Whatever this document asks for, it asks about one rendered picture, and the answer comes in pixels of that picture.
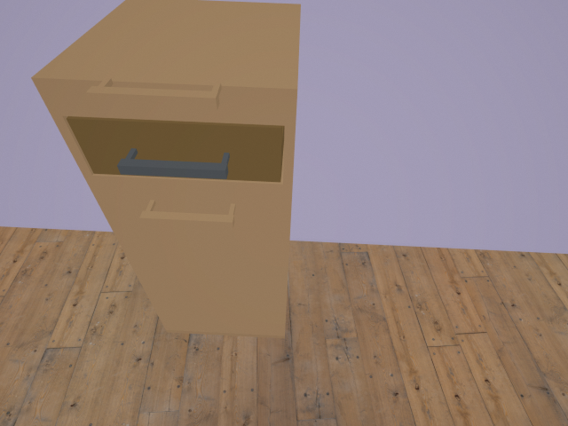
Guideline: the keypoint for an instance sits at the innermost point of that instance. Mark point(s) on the cabinet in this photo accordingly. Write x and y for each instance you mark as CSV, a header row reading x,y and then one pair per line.
x,y
200,280

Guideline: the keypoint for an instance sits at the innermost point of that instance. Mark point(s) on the drawer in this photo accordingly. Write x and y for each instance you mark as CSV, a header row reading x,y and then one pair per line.
x,y
256,151

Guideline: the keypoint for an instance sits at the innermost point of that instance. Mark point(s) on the handle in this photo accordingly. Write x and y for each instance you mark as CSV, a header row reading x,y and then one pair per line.
x,y
187,219
132,166
154,98

